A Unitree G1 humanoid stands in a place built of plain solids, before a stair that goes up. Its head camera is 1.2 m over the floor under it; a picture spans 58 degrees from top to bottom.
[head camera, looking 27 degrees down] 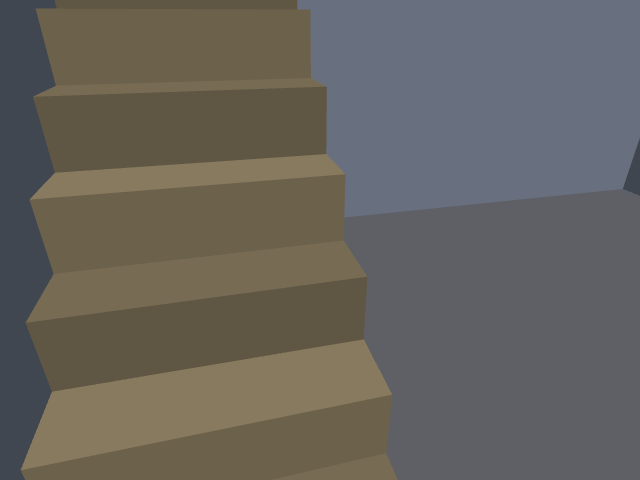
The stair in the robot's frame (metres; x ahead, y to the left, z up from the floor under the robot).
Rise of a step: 0.21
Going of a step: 0.21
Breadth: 0.79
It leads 14 degrees to the left of straight ahead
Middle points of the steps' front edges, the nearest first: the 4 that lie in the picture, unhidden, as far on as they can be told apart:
0.65 0.21 0.41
0.85 0.26 0.61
1.06 0.31 0.82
1.26 0.36 1.02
